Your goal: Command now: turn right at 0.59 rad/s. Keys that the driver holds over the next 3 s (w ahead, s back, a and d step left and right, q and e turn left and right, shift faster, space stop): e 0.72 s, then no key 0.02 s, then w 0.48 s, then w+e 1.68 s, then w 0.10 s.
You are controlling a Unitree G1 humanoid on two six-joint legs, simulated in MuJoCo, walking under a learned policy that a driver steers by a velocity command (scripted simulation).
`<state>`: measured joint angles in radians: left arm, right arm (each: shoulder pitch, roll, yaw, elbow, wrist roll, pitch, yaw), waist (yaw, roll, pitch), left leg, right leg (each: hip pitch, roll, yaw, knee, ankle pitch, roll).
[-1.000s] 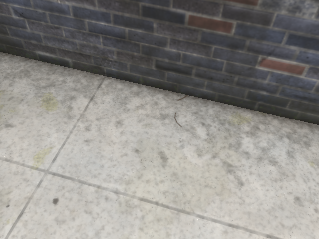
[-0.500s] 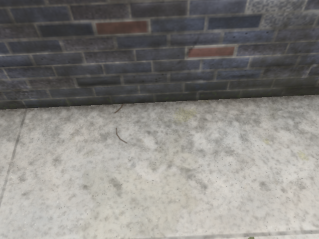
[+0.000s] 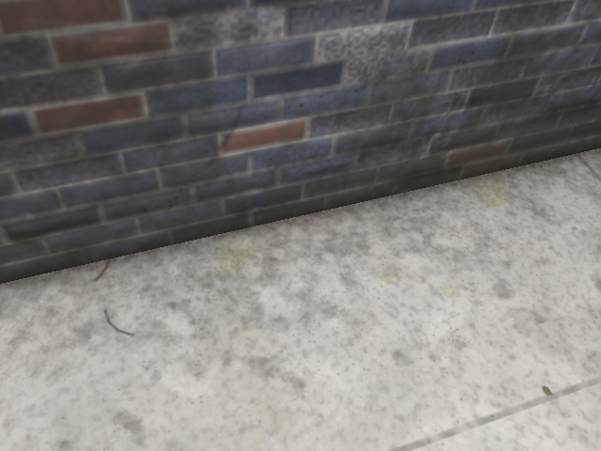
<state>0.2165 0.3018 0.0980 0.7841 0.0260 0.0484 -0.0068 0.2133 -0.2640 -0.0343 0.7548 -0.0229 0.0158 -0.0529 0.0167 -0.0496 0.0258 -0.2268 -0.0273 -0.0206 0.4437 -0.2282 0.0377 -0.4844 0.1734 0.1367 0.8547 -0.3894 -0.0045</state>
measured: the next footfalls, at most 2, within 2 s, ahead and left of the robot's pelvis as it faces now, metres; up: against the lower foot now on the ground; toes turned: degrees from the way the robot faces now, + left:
right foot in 0.38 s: -0.01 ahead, -0.11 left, +0.00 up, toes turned -15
left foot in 0.90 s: +0.09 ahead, +0.05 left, +0.00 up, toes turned -33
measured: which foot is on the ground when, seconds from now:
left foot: down 0.00-0.38, up 0.40-0.88, down 0.90-1.00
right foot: up 0.00-0.36, down 0.38-0.90, up 0.92-1.00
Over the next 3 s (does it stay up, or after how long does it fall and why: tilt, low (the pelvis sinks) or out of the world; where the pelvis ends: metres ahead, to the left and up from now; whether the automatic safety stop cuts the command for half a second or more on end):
stays up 0.64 -0.88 -0.02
